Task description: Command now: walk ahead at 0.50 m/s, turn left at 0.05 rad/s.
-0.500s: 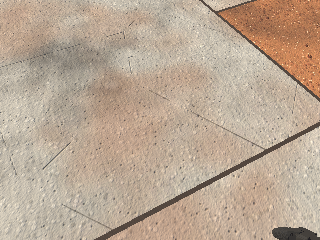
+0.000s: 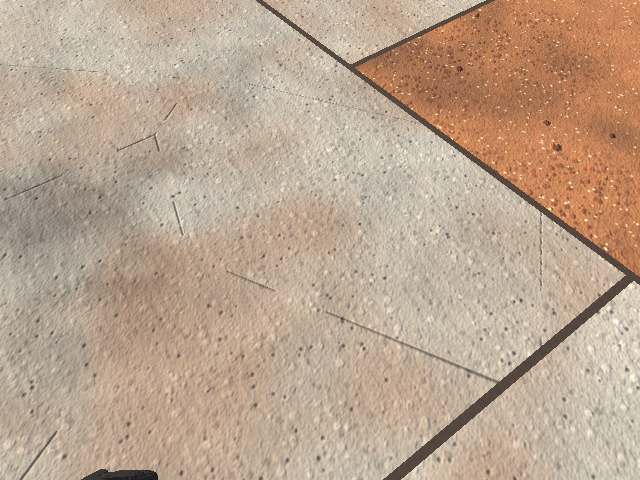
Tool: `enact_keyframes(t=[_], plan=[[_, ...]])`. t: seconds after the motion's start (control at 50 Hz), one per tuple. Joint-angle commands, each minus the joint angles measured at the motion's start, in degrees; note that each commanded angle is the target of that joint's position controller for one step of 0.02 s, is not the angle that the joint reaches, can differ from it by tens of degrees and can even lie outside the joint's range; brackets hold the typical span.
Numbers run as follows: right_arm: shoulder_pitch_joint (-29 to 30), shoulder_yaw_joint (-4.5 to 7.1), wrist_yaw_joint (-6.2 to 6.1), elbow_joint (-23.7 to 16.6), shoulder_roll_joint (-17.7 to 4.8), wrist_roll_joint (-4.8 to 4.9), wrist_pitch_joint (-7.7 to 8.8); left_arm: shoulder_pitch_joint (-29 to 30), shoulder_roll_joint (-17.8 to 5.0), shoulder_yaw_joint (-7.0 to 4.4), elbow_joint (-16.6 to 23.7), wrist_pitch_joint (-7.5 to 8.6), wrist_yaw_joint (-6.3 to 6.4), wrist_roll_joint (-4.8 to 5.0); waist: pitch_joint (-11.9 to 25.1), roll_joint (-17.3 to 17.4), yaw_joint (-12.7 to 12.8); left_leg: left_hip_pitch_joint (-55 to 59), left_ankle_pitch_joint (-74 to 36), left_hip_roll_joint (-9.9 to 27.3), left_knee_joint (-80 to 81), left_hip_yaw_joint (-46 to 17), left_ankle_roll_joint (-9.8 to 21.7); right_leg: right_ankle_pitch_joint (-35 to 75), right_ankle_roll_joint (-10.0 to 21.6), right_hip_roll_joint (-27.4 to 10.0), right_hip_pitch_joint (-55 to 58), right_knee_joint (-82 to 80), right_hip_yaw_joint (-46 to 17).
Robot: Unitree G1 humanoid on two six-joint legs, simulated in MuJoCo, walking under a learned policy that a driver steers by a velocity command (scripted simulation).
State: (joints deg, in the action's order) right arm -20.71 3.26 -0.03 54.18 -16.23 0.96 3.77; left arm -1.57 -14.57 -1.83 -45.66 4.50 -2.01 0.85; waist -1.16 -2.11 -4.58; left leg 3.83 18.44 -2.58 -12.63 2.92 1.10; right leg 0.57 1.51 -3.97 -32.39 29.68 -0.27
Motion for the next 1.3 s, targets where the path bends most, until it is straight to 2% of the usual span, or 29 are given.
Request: enact_keyframes(t=[0.02, 0.04, 0.06, 0.08, 0.1, 0.12, 0.16, 0.28, 0.38, 0.48, 0.54, 0.58, 0.6, 0.62, 0.64, 0.66, 0.68, 0.72, 0.82, 0.9, 0.98, 1.04, 1.08, 1.1, 1.12, 1.14, 1.18, 1.22, 1.3], plan=[[0.87, 2.38, -0.60, -1.93, -10.45, 0.33, -0.56, -2.22, -8.07, -2.60, 2.85, 1.25, -0.30, -0.05, 1.26, 6.94, 5.83, 0.11, -39.24, 16.55, -7.61, -6.51, 7.55, -4.45, 2.80, 2.29, 8.15, -2.48, 1.64], [1.05, 1.76, -0.63, -2.24, -9.05, 0.07, -0.81, -11.48, -10.80, -4.12, 0.05, 1.29, 0.21, -0.25, 7.11, 5.81, 10.03, -4.06, -41.56, 13.33, -18.24, -4.84, 6.01, -3.22, 4.49, 2.63, 21.66, -2.61, 1.84], [0.08, 0.40, -0.63, -3.78, -5.97, -1.28, -0.72, -21.79, -15.19, -5.34, -1.73, 1.13, 0.88, -1.00, 16.34, -1.07, 13.11, -16.25, -24.83, 9.25, -36.45, -2.50, 3.96, -2.58, 7.98, -8.41, 39.65, -0.52, -10.13], [-7.42, -1.36, -0.13, -3.90, 0.83, -0.57, 0.45, -23.46, -17.81, -5.81, -2.93, 0.72, 0.64, -0.96, 22.80, -16.06, 8.82, -37.92, 13.48, -0.87, -54.20, -4.02, 0.94, -15.89, 15.90, -19.94, 56.10, -7.62, -36.03], [-3.05, 0.24, -0.01, -3.21, -6.23, 0.92, 1.35, -22.38, -11.67, -4.20, -2.04, 0.85, 0.67, -0.57, 19.11, -8.58, 11.58, -43.54, 15.38, 1.79, -60.34, -11.41, 1.62, -23.30, 13.60, -18.54, 52.66, -11.62, -36.99], [1.87, 1.16, 0.05, -4.92, -8.76, 2.15, 1.87, -18.11, -9.58, -3.50, -1.52, 1.10, 0.92, -0.63, 11.01, -6.40, 10.88, -46.55, 9.93, 4.39, -60.76, -10.62, 2.36, -21.66, 11.00, -17.10, 45.35, -13.04, -28.24], [4.70, 1.54, -0.60, -5.16, -7.64, 1.18, 1.46, -11.18, -6.60, -2.72, -1.00, 1.61, 0.89, -1.05, 3.82, -2.30, 7.52, -42.70, 1.00, 8.89, -55.85, -9.33, 1.70, -12.74, 9.08, -13.30, 32.12, -16.92, -17.03], [5.17, 1.64, -0.53, -6.32, -3.34, 0.81, -1.77, -9.69, -6.96, -3.22, -3.26, 2.77, 1.59, -1.94, -0.74, -1.44, 4.28, -42.00, -9.67, 11.19, -48.35, -10.10, -0.12, 0.09, 8.97, -10.70, 24.56, -23.01, -1.17], [12.88, 1.03, 0.97, -9.37, -1.93, 0.22, -1.11, -11.13, -8.65, -3.60, -4.05, 1.98, 2.78, -1.65, -2.86, -0.13, 6.52, -42.04, -21.90, 10.02, -32.40, -5.45, -0.37, 3.63, 7.48, -9.03, 26.95, -24.14, 7.66], [20.82, 0.36, 2.83, -14.11, -1.14, 0.28, -1.07, -16.30, -10.31, -4.33, -5.91, -0.13, 3.18, -0.51, -5.06, 0.68, 9.09, -45.55, -18.55, 8.48, -24.55, -1.13, 1.68, 11.40, 6.99, -12.28, 37.71, -20.17, 11.14], [18.58, 1.47, 3.65, -15.53, -3.32, 0.48, -1.40, -14.71, -12.36, -4.96, -5.21, -1.55, 3.66, 0.06, -1.62, -2.08, 5.79, -38.47, -10.74, 4.11, -23.84, 3.10, 4.56, 34.85, 5.33, -12.98, 41.17, -11.24, 13.35], [7.39, 3.77, 3.34, -13.54, -7.33, 0.81, -1.70, -12.82, -13.55, -5.22, -4.45, -2.46, 4.02, 0.36, 4.80, -3.05, -1.07, -23.15, -8.45, -0.22, -22.06, 4.75, 7.65, 43.90, 3.55, -11.56, 38.21, 5.12, 14.48], [-2.12, 5.82, 2.31, -11.15, -11.07, 0.79, -2.03, -12.27, -12.95, -4.86, -3.81, -2.28, 4.16, 0.18, 9.53, -0.13, -5.89, -6.90, -10.90, 0.03, -18.13, 0.32, 10.10, 33.04, 1.16, -9.15, 28.22, 19.95, 14.83], [-3.55, 6.99, 1.23, -10.39, -17.20, 0.93, -2.26, -17.12, -4.38, -2.49, -1.37, -1.10, 3.39, -2.34, 13.32, 15.15, -0.41, 12.59, -9.61, 14.31, -17.17, -25.76, 17.91, -18.22, -2.27, -0.12, 3.73, 40.37, 13.03], [-3.62, 6.09, 1.68, -12.74, -16.14, 0.30, -1.27, -15.27, -4.91, -1.76, 0.62, 1.64, 2.46, -0.63, 22.45, 13.36, -0.52, 21.22, 0.85, 22.48, -6.12, -52.22, 25.99, -36.33, -2.86, 7.44, -8.61, 51.83, -1.27], [-2.54, 4.87, 1.92, -12.52, -11.88, -0.26, -0.50, -7.95, -9.04, -2.84, 2.19, 3.48, 1.72, 1.80, 16.27, 7.55, -2.95, 17.96, -1.49, 21.06, -3.23, -45.48, 21.94, -31.36, -1.24, 3.71, -14.57, 51.86, -5.34], [0.47, 4.36, 1.89, -12.69, -9.90, -0.08, 0.15, -6.30, -8.73, -2.64, 2.86, 4.36, 1.66, 2.05, 10.10, 4.92, -1.00, 10.06, -5.86, 18.67, -3.51, -37.11, 19.59, -26.05, -0.04, 1.05, -14.36, 47.12, -4.99], [7.40, 3.18, 1.65, -14.36, -6.26, -0.32, 0.55, -7.71, -9.44, -3.44, 1.37, 3.84, 2.34, -0.46, 4.77, 2.22, 3.89, -4.79, -17.58, 14.11, -2.54, -26.38, 16.71, -20.53, -0.82, -2.60, -6.18, 38.00, -4.98], [5.75, 3.70, -0.11, -14.70, -9.02, -0.19, 0.56, -4.81, -6.56, -3.04, 3.31, 1.13, 2.57, -1.76, 1.89, 3.55, 4.92, -15.58, -25.83, 10.47, 0.41, -18.96, 15.80, -11.59, -5.12, -1.92, -2.55, 23.63, -2.75], [2.91, 3.81, -0.89, -14.18, -9.28, 0.14, -0.24, 3.31, -4.72, -2.13, 5.84, 1.50, 1.94, -1.22, 0.72, 6.34, 1.55, -18.43, -18.45, 6.90, -0.76, -16.24, 11.89, 2.95, -5.60, 1.71, 1.77, 6.28, -2.10], [-0.22, 3.74, -1.03, -13.02, -8.79, 0.52, -0.80, 7.01, -6.60, -2.50, 7.91, 2.31, 0.99, -0.38, 0.62, 7.47, 0.20, -14.18, -13.71, 9.12, -4.80, -21.47, 10.76, 3.67, -4.42, 3.30, 3.54, -0.46, -3.72], [0.24, 3.81, -1.47, -13.25, -8.75, 0.29, -1.36, 4.25, -8.70, -3.31, 7.66, 3.31, 0.47, -0.24, 1.19, 9.61, 2.27, -10.26, -15.32, 10.92, -10.18, -26.30, 9.83, -3.47, -2.25, 3.71, 6.88, -2.62, -4.12], [1.15, 2.59, -1.29, -13.85, -5.52, -0.18, -1.34, -6.63, -11.17, -4.58, 4.90, 4.02, 0.76, -1.28, 7.58, 9.11, 7.48, -11.98, -21.62, 7.03, -21.43, -22.97, 7.11, -2.52, 1.53, 1.54, 22.53, -4.36, -3.93], [-0.19, 1.33, -1.20, -14.71, -2.64, -1.30, -1.18, -15.66, -14.06, -5.17, 4.01, 3.98, 1.09, -2.03, 16.03, 2.30, 10.42, -19.49, -11.37, 3.14, -37.44, -17.89, 4.81, -5.07, 5.18, -8.11, 37.47, -3.07, -14.35], [-9.62, 0.66, -1.07, -15.21, -0.12, 1.00, -0.59, -20.27, -17.73, -6.32, 0.79, 3.17, 0.46, -2.12, 20.46, -19.49, 5.97, -39.93, 15.23, -4.09, -54.59, -12.72, 1.05, -19.24, 14.77, -18.75, 52.48, -10.39, -42.78], [-8.18, 1.47, -1.24, -13.41, -6.20, 1.50, -0.48, -18.73, -11.62, -4.92, 1.77, 3.02, 0.07, -0.29, 15.37, -11.25, 7.76, -46.67, 14.28, -0.05, -60.93, -15.25, 0.64, -32.26, 13.53, -18.19, 50.27, -13.22, -45.43], [3.05, 2.01, -1.22, -15.29, -8.13, 0.36, -0.46, -13.01, -7.96, -3.59, 2.82, 2.17, 0.34, -0.89, 4.46, -1.19, 8.40, -46.82, 5.23, 3.52, -60.58, -11.92, 0.58, -24.07, 10.11, -13.42, 36.50, -14.42, -29.44], [5.50, 2.00, -0.72, -16.42, -6.38, -0.29, -0.02, -11.00, -6.43, -2.83, 2.30, 1.99, 0.64, -1.73, 1.41, -1.94, 6.10, -43.19, 1.10, 6.64, -54.79, -11.05, 0.82, -12.91, 10.07, -10.12, 28.28, -16.52, -21.53], [7.54, 0.80, -0.21, -17.60, -2.86, -0.53, -0.08, -12.76, -8.27, -3.18, 0.53, 2.34, 0.97, -0.54, 1.04, -3.03, 5.54, -42.36, -1.33, 8.72, -43.90, -7.38, -0.41, -3.83, 12.02, -9.45, 25.61, -20.38, -14.81]])
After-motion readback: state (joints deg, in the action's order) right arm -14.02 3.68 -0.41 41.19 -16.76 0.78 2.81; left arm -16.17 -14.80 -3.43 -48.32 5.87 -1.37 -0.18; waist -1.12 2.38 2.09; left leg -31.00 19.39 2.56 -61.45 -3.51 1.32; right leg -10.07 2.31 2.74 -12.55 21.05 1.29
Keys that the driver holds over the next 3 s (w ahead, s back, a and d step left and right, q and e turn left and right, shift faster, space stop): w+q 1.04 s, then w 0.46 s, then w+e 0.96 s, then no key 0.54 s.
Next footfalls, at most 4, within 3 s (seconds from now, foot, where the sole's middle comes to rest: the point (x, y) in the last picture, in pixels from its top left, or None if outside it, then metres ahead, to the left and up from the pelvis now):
0.04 right None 0.21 -0.13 -0.77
0.60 left None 0.47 0.14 -0.77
1.08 right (269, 332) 0.82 0.08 -0.77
1.58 left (112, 326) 0.86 0.45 -0.77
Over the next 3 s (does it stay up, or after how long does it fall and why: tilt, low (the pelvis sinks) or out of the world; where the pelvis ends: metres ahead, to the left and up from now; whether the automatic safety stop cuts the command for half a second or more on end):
stays up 1.40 0.54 0.00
